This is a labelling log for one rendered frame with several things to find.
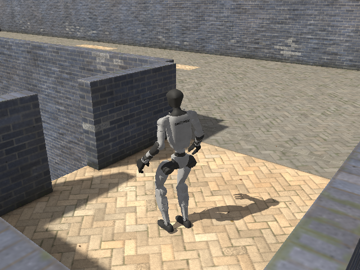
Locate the left robot hand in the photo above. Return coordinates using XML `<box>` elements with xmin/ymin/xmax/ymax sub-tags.
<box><xmin>137</xmin><ymin>159</ymin><xmax>150</xmax><ymax>173</ymax></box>

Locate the robot left thigh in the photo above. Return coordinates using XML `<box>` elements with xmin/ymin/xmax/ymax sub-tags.
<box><xmin>155</xmin><ymin>160</ymin><xmax>176</xmax><ymax>197</ymax></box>

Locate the robot right forearm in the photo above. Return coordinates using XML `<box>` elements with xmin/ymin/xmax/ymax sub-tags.
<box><xmin>194</xmin><ymin>135</ymin><xmax>204</xmax><ymax>146</ymax></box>

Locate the robot left forearm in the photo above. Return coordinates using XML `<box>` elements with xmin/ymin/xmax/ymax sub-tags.
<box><xmin>141</xmin><ymin>142</ymin><xmax>159</xmax><ymax>164</ymax></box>

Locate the left robot foot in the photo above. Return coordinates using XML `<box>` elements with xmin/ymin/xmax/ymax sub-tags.
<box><xmin>157</xmin><ymin>219</ymin><xmax>174</xmax><ymax>232</ymax></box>

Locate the right robot hand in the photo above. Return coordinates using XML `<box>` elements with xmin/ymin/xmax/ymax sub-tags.
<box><xmin>188</xmin><ymin>142</ymin><xmax>201</xmax><ymax>155</ymax></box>

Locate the right robot upper arm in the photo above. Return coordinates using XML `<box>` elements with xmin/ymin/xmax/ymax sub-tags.
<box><xmin>187</xmin><ymin>110</ymin><xmax>204</xmax><ymax>137</ymax></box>

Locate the left robot upper arm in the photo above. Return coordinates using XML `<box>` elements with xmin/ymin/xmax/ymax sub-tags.
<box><xmin>157</xmin><ymin>116</ymin><xmax>169</xmax><ymax>150</ymax></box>

